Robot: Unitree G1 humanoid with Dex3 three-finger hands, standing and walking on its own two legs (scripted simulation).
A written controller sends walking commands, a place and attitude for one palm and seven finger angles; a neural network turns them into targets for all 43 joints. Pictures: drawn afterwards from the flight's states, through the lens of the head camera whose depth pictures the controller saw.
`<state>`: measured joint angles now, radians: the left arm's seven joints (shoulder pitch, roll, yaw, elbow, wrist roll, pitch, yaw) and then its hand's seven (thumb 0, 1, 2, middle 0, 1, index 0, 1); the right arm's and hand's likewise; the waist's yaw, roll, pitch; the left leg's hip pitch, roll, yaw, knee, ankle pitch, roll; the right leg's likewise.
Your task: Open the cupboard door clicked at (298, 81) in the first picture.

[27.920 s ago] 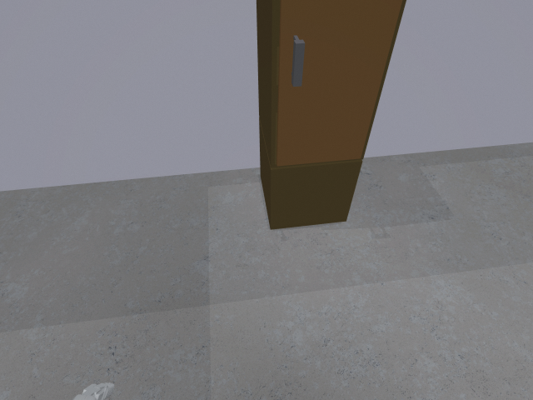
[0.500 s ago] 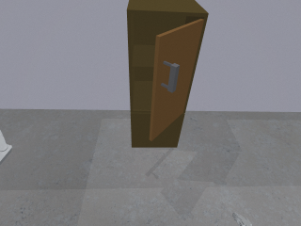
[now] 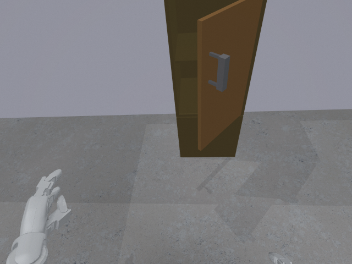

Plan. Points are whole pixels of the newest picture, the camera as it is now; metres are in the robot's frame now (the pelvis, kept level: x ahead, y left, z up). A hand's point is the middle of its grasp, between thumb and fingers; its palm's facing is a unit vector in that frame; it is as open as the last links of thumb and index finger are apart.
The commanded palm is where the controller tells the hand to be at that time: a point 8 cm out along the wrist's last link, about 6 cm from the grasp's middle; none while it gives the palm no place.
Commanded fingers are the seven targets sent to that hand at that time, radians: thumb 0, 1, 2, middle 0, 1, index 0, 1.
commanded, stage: let the arm hang, fingers relaxed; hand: left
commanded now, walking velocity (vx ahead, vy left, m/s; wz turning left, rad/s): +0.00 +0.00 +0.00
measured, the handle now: (217, 71) +0.69 -0.12 +0.08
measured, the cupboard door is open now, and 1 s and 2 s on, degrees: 48 48 48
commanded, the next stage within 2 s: look to check the result in 0.98 s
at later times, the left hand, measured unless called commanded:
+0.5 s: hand out of the picture +0.04 +0.22 -0.15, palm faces +0.00 -0.96 -0.27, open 7.2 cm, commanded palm none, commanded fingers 0.00 0.90 0.90 -0.20 -0.30 -0.20 -0.30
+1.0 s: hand out of the picture +0.02 +0.18 -0.16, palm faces +0.01 -0.99 -0.17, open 7.3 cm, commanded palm none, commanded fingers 0.00 0.90 0.90 -0.20 -0.30 -0.20 -0.30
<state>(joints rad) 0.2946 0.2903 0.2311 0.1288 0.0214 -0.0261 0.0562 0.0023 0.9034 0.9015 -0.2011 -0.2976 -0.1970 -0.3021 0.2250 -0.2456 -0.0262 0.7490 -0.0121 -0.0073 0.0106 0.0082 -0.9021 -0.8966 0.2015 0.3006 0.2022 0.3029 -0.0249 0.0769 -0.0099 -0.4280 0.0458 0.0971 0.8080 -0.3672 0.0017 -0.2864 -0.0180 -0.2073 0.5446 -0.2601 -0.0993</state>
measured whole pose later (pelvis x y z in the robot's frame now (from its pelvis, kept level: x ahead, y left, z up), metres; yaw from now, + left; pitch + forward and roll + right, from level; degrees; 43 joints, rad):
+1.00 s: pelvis +0.03 +0.03 +0.01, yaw -3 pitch -1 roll +0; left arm 0.30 0.09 0.00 1.18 0.01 -0.02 0.04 0.01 0.92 0.90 -0.20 -0.30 -0.20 -0.30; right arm 0.29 -0.11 0.01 1.17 -0.03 0.00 -0.04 0.00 -0.91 -0.90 0.20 0.30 0.20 0.30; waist 0.00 0.03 0.04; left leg -0.13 0.02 0.12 0.37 -0.21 0.01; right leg -0.14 -0.02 -0.16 0.38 -0.22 -0.04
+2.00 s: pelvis +0.04 +0.03 +0.01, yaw -7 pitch -1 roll +0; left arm 0.27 0.14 0.06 1.12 0.02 0.03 0.02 0.00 0.91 0.90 -0.20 -0.30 -0.20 -0.30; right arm 0.23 -0.15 -0.03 1.10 -0.02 0.03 -0.05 0.00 -0.91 -0.90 0.20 0.30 0.20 0.30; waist 0.00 0.03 0.07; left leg -0.19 0.07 0.18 0.50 -0.29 0.01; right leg -0.22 0.02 -0.09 0.48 -0.25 -0.05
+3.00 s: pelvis +0.05 -0.01 -0.01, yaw -42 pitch +2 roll +0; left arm 0.12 0.26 0.08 0.88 0.02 0.02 -0.03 0.01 0.91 0.90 -0.20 -0.30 -0.20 -0.30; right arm 0.22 -0.25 -0.04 0.89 -0.02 0.05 -0.02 0.00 -0.90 -0.90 0.20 0.30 0.21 0.30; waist 0.01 0.04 0.15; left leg -0.30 0.15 0.10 0.83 -0.51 -0.07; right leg -0.34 0.01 -0.05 0.64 -0.30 -0.03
